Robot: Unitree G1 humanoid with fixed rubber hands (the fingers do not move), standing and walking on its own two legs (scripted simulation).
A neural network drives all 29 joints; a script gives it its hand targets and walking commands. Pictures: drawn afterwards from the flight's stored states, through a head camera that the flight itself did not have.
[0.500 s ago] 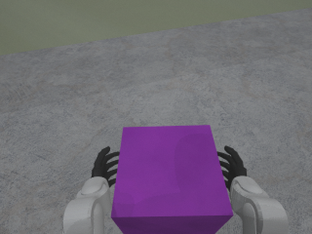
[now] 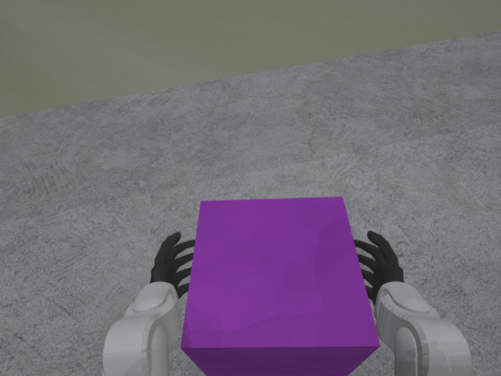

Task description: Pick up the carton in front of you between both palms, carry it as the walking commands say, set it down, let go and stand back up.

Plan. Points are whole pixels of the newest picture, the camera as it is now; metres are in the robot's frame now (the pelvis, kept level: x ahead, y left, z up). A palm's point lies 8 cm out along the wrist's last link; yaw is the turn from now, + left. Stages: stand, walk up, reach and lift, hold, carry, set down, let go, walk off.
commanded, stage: carry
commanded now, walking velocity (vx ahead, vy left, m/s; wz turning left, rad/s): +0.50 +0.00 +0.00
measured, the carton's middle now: (273, 297) +0.24 +0.00 +0.00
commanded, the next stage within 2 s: none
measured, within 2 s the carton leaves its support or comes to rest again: neither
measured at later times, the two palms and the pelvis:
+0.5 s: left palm (187, 152) +0.51 +0.17 +0.07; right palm (341, 152) +0.49 -0.13 +0.08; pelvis +0.27 +0.03 +0.00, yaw -3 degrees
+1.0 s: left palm (204, 128) +0.59 +0.14 +0.06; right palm (344, 127) +0.58 -0.16 +0.06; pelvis +0.35 +0.00 -0.01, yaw -3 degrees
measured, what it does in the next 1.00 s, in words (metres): walks ahead: left foot, then right foot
